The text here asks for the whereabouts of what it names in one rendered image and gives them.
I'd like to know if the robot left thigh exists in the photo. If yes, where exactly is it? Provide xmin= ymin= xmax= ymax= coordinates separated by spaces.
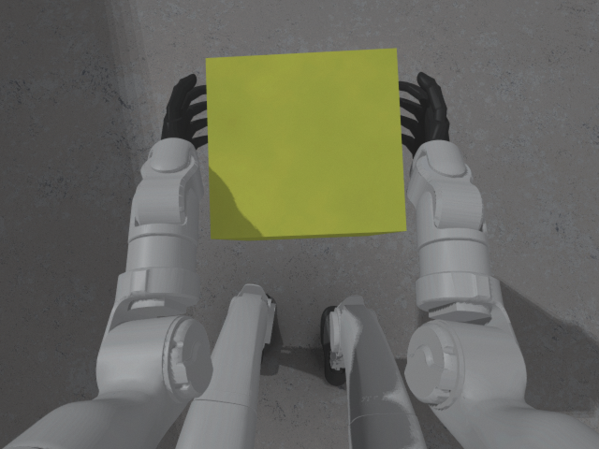
xmin=175 ymin=293 xmax=276 ymax=449

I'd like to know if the right robot upper arm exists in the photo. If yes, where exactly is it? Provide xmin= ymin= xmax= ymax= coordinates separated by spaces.
xmin=404 ymin=320 xmax=599 ymax=449

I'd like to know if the carton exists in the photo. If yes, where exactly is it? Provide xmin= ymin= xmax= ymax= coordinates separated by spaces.
xmin=206 ymin=48 xmax=406 ymax=240

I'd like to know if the left robot upper arm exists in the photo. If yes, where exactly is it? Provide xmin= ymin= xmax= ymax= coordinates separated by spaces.
xmin=3 ymin=315 xmax=213 ymax=449

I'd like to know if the robot left hand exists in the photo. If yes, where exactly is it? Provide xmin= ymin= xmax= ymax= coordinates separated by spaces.
xmin=161 ymin=74 xmax=208 ymax=150

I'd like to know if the left robot forearm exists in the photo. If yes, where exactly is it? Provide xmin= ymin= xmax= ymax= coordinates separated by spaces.
xmin=96 ymin=138 xmax=204 ymax=389

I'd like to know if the robot thigh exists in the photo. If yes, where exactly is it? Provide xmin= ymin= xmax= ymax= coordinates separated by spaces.
xmin=329 ymin=305 xmax=427 ymax=449
xmin=175 ymin=293 xmax=276 ymax=449

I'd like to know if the robot right hand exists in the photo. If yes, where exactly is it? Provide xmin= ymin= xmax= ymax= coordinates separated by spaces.
xmin=399 ymin=72 xmax=450 ymax=159

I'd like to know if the robot right thigh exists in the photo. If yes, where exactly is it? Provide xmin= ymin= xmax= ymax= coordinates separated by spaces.
xmin=329 ymin=305 xmax=427 ymax=449

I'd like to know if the right robot forearm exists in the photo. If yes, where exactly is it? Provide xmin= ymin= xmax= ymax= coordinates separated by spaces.
xmin=406 ymin=140 xmax=527 ymax=383

